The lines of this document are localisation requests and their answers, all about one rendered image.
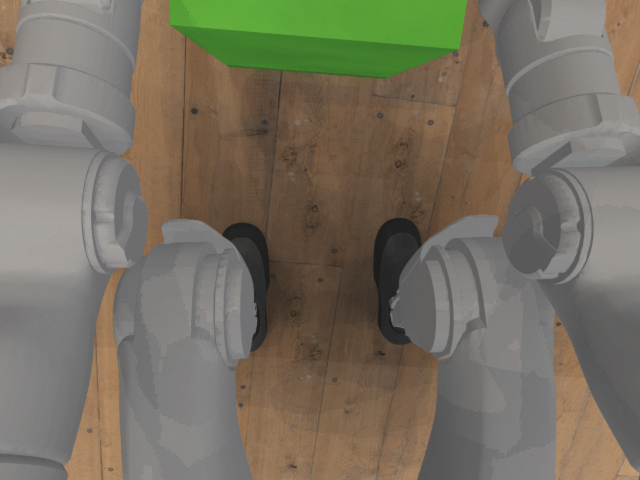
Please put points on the right robot foot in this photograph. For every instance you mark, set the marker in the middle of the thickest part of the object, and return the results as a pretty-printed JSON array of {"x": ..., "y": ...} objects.
[{"x": 396, "y": 242}]

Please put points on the right robot shin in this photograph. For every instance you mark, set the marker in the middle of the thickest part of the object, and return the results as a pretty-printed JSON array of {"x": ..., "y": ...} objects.
[{"x": 466, "y": 227}]

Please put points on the right robot forearm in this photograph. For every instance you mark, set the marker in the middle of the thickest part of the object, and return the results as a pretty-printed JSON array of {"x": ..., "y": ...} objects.
[{"x": 559, "y": 76}]

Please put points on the left robot forearm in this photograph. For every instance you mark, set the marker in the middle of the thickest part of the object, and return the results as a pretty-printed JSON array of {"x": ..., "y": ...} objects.
[{"x": 69, "y": 82}]

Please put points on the robot left upper arm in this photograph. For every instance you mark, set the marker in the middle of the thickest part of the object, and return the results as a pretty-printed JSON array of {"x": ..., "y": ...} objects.
[{"x": 69, "y": 218}]

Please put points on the robot right upper arm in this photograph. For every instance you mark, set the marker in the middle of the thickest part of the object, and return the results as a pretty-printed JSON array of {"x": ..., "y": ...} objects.
[{"x": 576, "y": 231}]

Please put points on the carton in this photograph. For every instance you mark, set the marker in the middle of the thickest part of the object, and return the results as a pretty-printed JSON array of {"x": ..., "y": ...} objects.
[{"x": 362, "y": 38}]

